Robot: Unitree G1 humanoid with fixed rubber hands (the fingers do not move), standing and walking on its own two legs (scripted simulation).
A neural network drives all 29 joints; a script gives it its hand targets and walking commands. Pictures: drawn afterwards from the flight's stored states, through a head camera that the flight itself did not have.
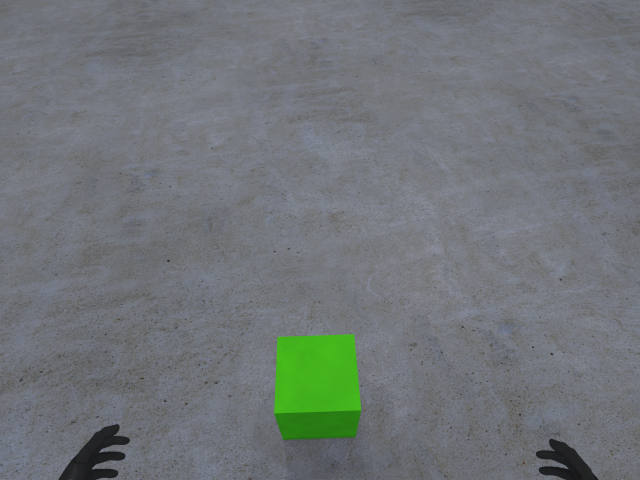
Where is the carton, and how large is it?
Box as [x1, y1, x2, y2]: [274, 334, 360, 439]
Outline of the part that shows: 353,334 289,336 277,338 274,414 283,439 355,436 360,413 360,403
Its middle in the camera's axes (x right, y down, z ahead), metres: -0.01 +0.41 +1.10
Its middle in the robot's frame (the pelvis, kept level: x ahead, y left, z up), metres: +0.44 +0.04 -0.63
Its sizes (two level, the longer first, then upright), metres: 0.210 0.200 0.250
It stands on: the floor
